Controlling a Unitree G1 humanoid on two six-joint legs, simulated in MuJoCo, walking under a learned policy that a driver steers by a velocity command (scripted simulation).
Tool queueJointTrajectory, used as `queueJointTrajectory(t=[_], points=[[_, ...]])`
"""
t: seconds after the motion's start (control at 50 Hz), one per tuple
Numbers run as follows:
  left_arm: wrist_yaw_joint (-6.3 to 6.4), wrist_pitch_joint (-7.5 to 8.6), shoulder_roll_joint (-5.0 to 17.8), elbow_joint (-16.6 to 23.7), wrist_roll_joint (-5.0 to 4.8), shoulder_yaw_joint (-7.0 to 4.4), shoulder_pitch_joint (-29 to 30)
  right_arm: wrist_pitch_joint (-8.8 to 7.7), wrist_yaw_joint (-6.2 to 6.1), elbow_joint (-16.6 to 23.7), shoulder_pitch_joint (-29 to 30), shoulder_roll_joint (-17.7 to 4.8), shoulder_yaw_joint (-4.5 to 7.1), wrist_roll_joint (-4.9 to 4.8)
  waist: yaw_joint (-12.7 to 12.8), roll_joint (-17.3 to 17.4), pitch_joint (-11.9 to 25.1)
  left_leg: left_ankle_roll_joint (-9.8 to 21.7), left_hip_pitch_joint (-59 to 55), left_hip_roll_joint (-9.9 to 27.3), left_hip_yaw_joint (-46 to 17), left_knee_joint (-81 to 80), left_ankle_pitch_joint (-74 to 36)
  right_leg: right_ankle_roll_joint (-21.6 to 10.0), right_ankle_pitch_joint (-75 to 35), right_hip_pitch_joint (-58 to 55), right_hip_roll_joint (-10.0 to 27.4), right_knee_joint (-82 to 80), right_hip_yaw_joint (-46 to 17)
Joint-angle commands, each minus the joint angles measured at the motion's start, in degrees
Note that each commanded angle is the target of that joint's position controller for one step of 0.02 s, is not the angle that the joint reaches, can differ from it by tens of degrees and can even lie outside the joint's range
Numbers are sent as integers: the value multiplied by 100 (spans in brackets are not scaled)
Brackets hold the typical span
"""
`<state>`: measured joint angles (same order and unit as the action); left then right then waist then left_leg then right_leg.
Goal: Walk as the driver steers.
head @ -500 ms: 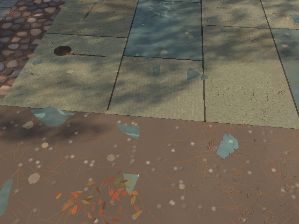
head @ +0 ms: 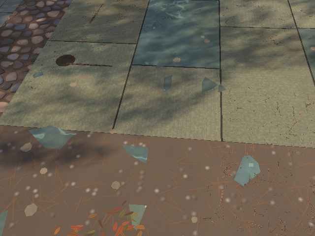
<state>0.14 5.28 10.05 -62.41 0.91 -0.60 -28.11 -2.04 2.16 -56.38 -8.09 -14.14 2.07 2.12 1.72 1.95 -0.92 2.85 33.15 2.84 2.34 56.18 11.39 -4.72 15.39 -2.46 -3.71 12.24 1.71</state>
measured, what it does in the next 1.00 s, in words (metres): walks ahead: left foot, then right foot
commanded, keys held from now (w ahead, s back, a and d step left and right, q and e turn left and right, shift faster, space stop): w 1.00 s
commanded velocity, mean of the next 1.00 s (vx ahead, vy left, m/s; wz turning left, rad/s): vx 0.49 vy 0.00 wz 0.00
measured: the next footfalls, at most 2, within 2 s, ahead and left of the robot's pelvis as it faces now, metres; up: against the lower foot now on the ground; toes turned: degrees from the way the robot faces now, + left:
left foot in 0.20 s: +0.29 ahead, +0.09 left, +0.00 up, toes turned +4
right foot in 0.76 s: +0.60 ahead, -0.07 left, +0.00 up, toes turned -4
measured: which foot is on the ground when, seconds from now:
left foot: up 0.00-0.18, down 0.20-0.78, up 0.80-1.00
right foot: down 0.00-0.22, up 0.24-0.74, down 0.76-1.00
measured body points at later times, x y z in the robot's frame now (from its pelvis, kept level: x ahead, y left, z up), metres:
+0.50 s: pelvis +0.28 +0.04 +0.00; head +0.29 +0.04 +0.45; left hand +0.39 +0.28 -0.14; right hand +0.23 -0.21 -0.15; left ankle +0.25 +0.08 -0.74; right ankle +0.37 -0.12 -0.67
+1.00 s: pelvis +0.56 -0.02 +0.00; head +0.58 -0.02 +0.45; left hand +0.55 +0.24 -0.14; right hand +0.63 -0.26 -0.15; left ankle +0.58 +0.13 -0.67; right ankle +0.56 -0.07 -0.74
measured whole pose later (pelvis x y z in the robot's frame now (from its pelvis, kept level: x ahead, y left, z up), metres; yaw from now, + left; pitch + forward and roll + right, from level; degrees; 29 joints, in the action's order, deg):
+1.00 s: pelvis +0.56 -0.02 +0.00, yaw +0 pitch -1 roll +0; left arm -0.2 5.3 11.6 -59.9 0.8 -2.9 -20.0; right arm -2.8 1.0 -55.4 -12.5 -12.7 2.9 2.2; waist 0.3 1.8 -2.6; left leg 3.3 31.2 4.5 -0.7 61.6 13.5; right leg -6.2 10.1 7.4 -4.7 17.7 5.9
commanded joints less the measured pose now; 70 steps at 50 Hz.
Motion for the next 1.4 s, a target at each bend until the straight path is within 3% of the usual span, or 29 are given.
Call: queueJointTrajectory(t=[0.02,0.12,0.18,0.2,0.22,0.24,0.26,0.3,0.34,0.4,0.54,0.66,0.72,0.76,0.78,0.8,0.82,0.84,0.88,0.96,1.1,1.2,1.26,1.3,1.32,1.34,1.36,1.38,1.4], points=[[45,52,653,66,1,-62,-358,-25,11,591,946,-99,-46,-34,56,-690,-675,-106,783,-100,325,-745,-336,-530,-3002,76,1306,-389,-714],[79,77,815,-17,9,-69,-312,-35,-53,862,1258,-146,-81,-103,-30,-834,-673,227,-355,-389,552,-2135,-640,-475,-4329,77,1471,-218,-482],[103,53,987,28,3,-120,-1,-127,-182,387,-371,-493,111,-109,-758,-784,233,571,-2059,-749,498,-2516,-412,-290,-6017,-179,1464,1682,-284],[90,32,1003,62,-22,-123,84,-172,-240,122,-1220,-637,202,-59,-1119,-673,636,696,-3220,-518,270,-2826,-477,-221,-5194,416,1296,2845,-170],[65,22,705,210,-17,-56,-90,-193,-291,-11,-2066,-1137,340,77,-1232,40,1295,948,-4424,912,-1360,-2928,567,-180,-2757,1487,918,4642,55],[-7,-2,323,198,-174,-54,-678,-119,-233,23,-1939,-1277,393,32,-766,1169,1805,1795,-5262,2124,-4407,-3942,1175,0,1332,3252,-195,6702,-119],[18,-29,805,298,-23,-160,-148,-107,-172,115,-1231,-1047,361,-146,-610,252,1006,1660,-4522,1856,-4072,-4282,1699,-129,906,3804,239,6895,-595],[-28,11,696,506,2,-183,587,-212,-145,182,-551,-371,186,-142,-304,-245,-148,1370,-2943,1433,-2582,-4630,752,-152,152,3644,678,6274,-516],[-87,-128,484,499,116,-171,531,-326,-189,9,-637,-91,77,-110,9,-149,-229,1083,-2254,1019,-1746,-4755,-154,-53,45,3062,874,5738,-521],[-154,-268,395,604,137,-183,743,-442,-215,-186,-1090,-234,80,-137,91,-22,-287,1053,-2174,842,-1208,-4889,-895,96,-131,3210,940,5265,-317],[-207,-292,399,1255,50,-133,2554,-414,-230,-339,-1880,-277,20,-160,-333,54,-525,750,-2785,546,-565,-4979,-2082,347,-1456,3923,909,3287,174],[-181,-228,448,1579,29,-109,3321,-363,-320,-529,-2373,-338,9,-68,-542,182,-545,806,-3979,841,-512,-4551,-3154,117,-1277,3945,621,2256,344],[-113,-146,609,1441,31,-197,2649,-351,-361,-517,-2116,-479,47,-40,-128,291,-213,688,-4144,913,-354,-3605,-5016,-188,-588,2857,248,1887,459],[-7,-47,912,887,120,-366,895,-333,-337,-455,-1918,-501,47,-100,605,155,661,513,-3331,641,-127,-1610,-4549,-510,-879,631,334,1373,239],[63,-28,1486,745,277,-523,-18,-352,-288,-218,-2042,-140,-49,-245,757,-607,1459,332,-1737,164,163,311,-2171,-954,-378,-1063,1859,1321,-1602],[-7,-122,1614,710,159,-590,9,-347,-247,-273,-2514,-61,4,-342,474,-1448,2019,205,-261,-831,-63,2050,1810,-1668,-403,-1812,2880,564,-4088],[-54,-160,1347,799,-7,-535,665,-310,-277,-203,-2020,-438,109,-189,259,-573,1174,294,257,-390,-585,2251,1402,-1472,-40,-1097,2576,397,-3483],[-74,-130,977,883,-39,-436,1170,-340,-251,-55,-1549,-341,102,-150,138,-371,444,295,330,-181,-572,2006,943,-1312,-157,-232,2375,181,-2714],[-53,-37,520,774,-8,-303,1371,-267,-211,3,-1342,-153,110,-51,-214,-296,-146,238,-134,144,-551,1293,565,-898,-932,887,1856,-155,-1739],[-21,116,637,491,-24,-293,867,-49,-93,57,-1266,50,101,29,-419,-443,-188,35,-233,222,-319,747,228,-792,-1754,1204,1542,-384,-1004],[-14,99,685,338,-28,-244,173,-34,-48,672,487,55,28,-67,-34,-530,-468,-174,275,234,90,-1259,-1032,-621,-2427,763,1287,-559,-462],[57,62,741,162,36,-246,-270,-84,-71,936,1150,-21,14,-82,162,-594,-545,22,329,50,202,-2084,-919,-668,-2972,-168,1561,-292,-445],[110,37,847,146,73,-280,-93,-161,-105,924,866,-127,73,-81,-91,-631,-411,285,-310,-190,280,-2469,-300,-558,-4302,-454,1676,333,-323],[102,3,908,163,49,-296,96,-249,-188,455,-541,-299,199,-45,-691,-502,300,530,-2035,-535,437,-2994,-369,-377,-5121,-199,1434,1921,-69],[77,8,756,287,-18,-239,114,-314,-254,211,-1538,-644,318,92,-1023,-206,910,787,-3625,251,-413,-3049,-174,-275,-3718,941,1201,3347,9],[15,-3,153,436,-264,-112,-487,-308,-265,179,-2094,-1268,478,202,-858,1040,1739,1503,-5317,2091,-3144,-3472,388,13,-18,3021,213,5634,400],[39,-37,692,349,-121,-275,-323,-215,-213,230,-1732,-1094,459,-15,-780,471,1671,1539,-4883,2186,-3950,-4061,657,-83,1316,3552,113,6291,-381],[32,-59,738,491,-68,-322,188,-204,-199,327,-1043,-754,358,-97,-502,176,706,1305,-3980,1967,-2941,-4187,941,-126,815,3789,470,6295,-505],[4,-48,615,545,-48,-300,456,-252,-172,389,-652,-370,258,-100,-385,-35,182,1085,-3173,1711,-2243,-4485,662,-122,389,3662,692,5973,-500]])
Keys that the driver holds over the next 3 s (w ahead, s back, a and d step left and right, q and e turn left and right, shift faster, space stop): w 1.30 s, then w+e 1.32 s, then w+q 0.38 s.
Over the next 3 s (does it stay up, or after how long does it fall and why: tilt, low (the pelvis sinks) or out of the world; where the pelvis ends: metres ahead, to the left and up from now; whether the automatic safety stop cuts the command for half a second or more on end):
stays up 1.53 -0.29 -0.01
